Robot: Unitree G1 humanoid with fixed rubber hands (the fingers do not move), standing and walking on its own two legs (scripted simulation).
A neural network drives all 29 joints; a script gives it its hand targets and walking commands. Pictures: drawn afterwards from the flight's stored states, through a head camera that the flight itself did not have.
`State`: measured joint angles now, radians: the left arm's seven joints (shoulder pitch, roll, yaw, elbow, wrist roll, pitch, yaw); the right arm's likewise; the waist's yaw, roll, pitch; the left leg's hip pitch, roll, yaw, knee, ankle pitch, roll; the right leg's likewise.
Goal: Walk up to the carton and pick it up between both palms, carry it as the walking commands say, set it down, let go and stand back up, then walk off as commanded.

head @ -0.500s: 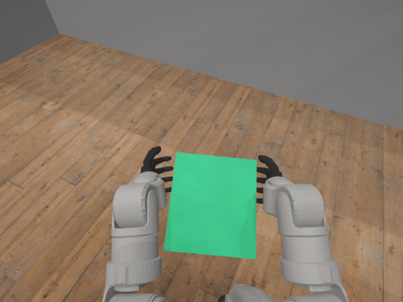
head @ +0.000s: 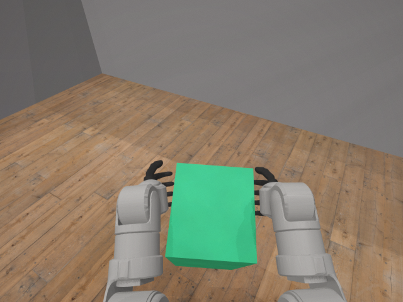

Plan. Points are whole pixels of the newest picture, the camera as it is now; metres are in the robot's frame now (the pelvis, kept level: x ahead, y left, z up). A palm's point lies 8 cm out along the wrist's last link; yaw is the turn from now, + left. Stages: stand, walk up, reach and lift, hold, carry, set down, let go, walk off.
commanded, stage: carry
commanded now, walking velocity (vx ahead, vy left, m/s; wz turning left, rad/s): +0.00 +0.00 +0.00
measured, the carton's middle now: (208, 224) +0.28 +0.02 +0.00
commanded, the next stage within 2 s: none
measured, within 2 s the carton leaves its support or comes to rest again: neither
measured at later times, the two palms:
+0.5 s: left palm (165, 257) +0.19 +0.10 +0.04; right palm (292, 262) +0.18 -0.13 +0.04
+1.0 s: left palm out of the picture +0.06 +0.13 +0.04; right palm out of the picture +0.06 -0.10 +0.04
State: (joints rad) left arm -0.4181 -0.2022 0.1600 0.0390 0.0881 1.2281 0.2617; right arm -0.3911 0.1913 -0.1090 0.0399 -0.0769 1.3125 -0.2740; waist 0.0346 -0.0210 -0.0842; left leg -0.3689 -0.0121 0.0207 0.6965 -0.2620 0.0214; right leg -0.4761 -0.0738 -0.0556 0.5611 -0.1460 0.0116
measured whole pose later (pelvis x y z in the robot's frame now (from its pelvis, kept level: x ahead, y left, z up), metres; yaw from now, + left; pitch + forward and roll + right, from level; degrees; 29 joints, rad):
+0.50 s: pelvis -0.11 -0.02 -0.02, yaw -2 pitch -2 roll -1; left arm -0.41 -0.20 0.19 0.16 0.12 1.07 0.23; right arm -0.42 0.20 -0.12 0.14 -0.11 1.15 -0.27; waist 0.03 0.03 0.00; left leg -0.59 0.05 0.05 0.79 -0.22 0.00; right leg -0.46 0.03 -0.07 0.80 -0.33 -0.07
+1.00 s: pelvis -0.23 +0.00 -0.02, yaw +0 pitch -4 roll +0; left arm -0.38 -0.19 0.18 0.30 0.17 0.90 0.18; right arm -0.38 0.18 -0.13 0.28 -0.15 0.94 -0.17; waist 0.03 0.01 -0.06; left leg -0.61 0.01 0.05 0.62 -0.18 -0.05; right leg -0.41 0.05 -0.12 0.83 -0.55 -0.07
